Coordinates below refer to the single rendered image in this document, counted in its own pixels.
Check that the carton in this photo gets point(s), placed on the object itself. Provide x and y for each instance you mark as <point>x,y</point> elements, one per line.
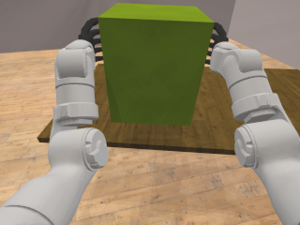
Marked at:
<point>154,57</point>

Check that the table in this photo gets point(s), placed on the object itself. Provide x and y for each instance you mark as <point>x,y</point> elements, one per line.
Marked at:
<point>212,128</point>

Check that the left robot forearm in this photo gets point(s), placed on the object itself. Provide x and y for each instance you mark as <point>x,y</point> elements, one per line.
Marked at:
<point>74,79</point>

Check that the left robot hand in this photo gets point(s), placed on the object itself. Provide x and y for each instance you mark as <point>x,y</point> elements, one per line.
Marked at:
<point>88,35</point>

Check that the robot left upper arm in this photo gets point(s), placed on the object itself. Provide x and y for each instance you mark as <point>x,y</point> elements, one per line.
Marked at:
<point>75,155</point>

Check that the robot right upper arm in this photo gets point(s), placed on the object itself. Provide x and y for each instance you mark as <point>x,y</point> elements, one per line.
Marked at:
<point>272,150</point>

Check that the right robot hand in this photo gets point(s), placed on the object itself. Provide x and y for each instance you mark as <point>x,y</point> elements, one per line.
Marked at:
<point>221,37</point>

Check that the right robot forearm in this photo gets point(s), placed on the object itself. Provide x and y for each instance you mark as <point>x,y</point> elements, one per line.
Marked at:
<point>252,98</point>

